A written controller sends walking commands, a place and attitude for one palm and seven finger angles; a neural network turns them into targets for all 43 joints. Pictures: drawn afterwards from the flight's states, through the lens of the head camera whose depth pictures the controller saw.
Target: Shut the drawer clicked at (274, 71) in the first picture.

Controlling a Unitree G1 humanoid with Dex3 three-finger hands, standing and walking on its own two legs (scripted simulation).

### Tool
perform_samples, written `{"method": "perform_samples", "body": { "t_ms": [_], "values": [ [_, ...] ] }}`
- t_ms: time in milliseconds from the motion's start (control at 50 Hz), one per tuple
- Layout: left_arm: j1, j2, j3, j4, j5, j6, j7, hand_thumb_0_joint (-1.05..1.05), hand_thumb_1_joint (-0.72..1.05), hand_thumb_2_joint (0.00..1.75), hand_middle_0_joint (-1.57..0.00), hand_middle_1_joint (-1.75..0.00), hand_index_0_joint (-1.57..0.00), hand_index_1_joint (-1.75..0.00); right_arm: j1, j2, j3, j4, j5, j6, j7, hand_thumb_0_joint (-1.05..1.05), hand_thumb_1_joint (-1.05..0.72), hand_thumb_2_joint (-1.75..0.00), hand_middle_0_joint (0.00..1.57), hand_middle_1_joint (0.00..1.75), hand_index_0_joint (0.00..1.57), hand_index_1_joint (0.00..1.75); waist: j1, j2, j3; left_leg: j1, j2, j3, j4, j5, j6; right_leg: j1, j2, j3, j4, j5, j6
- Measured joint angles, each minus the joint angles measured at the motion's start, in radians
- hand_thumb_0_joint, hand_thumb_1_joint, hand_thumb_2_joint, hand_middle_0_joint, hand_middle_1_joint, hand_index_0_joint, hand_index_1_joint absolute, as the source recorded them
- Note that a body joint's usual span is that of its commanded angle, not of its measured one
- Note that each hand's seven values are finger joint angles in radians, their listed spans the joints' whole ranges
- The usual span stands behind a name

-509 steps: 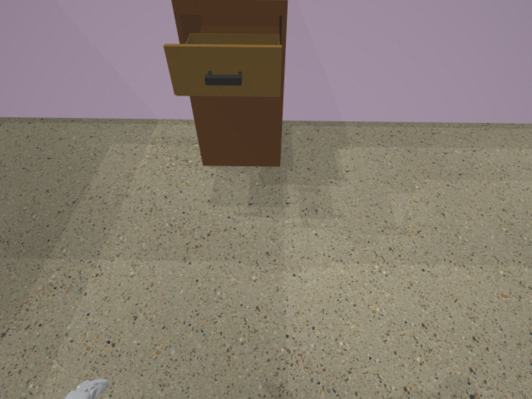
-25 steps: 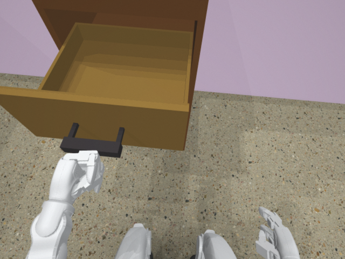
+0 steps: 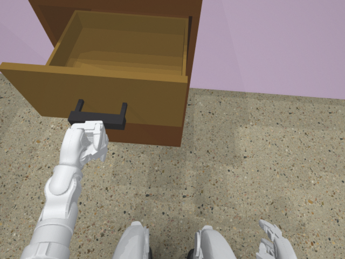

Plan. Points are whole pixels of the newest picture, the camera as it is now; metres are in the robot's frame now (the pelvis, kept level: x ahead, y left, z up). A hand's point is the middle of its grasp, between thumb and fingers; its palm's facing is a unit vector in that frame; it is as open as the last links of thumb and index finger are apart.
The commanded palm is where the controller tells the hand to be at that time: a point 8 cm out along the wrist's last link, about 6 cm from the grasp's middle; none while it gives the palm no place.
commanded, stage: push the drawer shut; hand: left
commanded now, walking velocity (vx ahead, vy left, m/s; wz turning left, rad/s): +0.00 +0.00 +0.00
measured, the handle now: (100, 112) +0.44 +0.18 +0.04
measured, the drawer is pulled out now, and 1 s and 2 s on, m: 0.23 0.11 0.00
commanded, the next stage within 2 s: none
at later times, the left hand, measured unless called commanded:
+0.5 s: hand (109, 127) +0.40 +0.16 +0.03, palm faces -0.07 -1.00 -0.06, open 3.4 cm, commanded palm +0.40 +0.21 +0.04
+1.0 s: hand (116, 101) +0.48 +0.15 +0.03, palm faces -0.06 -1.00 -0.05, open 3.4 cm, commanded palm +0.47 +0.20 +0.04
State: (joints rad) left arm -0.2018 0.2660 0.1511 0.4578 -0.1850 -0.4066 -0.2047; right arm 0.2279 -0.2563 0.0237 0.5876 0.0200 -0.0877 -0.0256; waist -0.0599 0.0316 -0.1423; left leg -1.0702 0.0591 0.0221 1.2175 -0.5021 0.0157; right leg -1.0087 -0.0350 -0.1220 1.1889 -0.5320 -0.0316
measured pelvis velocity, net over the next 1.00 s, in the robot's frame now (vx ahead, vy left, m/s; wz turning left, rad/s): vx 0.00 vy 0.00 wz -0.03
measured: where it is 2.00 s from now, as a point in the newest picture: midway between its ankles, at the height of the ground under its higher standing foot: outside the picture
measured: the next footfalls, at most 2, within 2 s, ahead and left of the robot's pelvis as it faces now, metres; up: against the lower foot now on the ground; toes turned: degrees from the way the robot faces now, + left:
none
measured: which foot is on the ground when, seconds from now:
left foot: down 0.00-1.00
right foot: down 0.00-1.00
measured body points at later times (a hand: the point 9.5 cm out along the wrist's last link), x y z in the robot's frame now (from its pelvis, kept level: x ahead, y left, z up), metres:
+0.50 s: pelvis +0.00 +0.01 +0.00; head +0.11 +0.01 +0.44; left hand +0.40 +0.21 +0.04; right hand +0.10 -0.25 -0.12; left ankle +0.04 +0.11 -0.63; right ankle +0.02 -0.11 -0.63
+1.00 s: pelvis +0.00 +0.00 -0.01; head +0.14 +0.01 +0.42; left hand +0.48 +0.20 +0.04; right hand +0.04 -0.26 -0.13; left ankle +0.04 +0.11 -0.63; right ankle +0.02 -0.11 -0.63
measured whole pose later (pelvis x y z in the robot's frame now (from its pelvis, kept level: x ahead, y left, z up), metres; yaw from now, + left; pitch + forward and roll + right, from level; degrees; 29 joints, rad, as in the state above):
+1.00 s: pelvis +0.00 +0.00 -0.01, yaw -1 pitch +24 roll -2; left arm -0.73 0.37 0.30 1.04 -0.11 -0.50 -0.19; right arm 0.31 -0.26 0.02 0.65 -0.01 0.01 0.00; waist -0.14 0.04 -0.13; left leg -1.15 0.07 0.04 1.23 -0.50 0.02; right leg -1.10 -0.02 -0.10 1.20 -0.52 -0.03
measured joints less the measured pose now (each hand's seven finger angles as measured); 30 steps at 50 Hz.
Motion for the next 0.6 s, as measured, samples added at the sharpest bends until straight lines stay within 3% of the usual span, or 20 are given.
{"method": "perform_samples", "body": {
  "t_ms": [600],
  "values": [
    [-0.291,0.018,0.047,0.319,0.049,-0.069,0.032,0.06,0.83,0.92,-1.4,-1.6,-1.4,-1.6,0.026,0.001,-0.002,0.042,-0.012,0.054,0.012,0.01,-0.91,-0.9,0.2,0.3,0.2,0.3,-0.025,-0.001,0.01,-0.021,-0.002,0.014,-0.008,0.008,0.01,-0.027,-0.001,0.015,-0.007,0.013,0.009]
  ]
}}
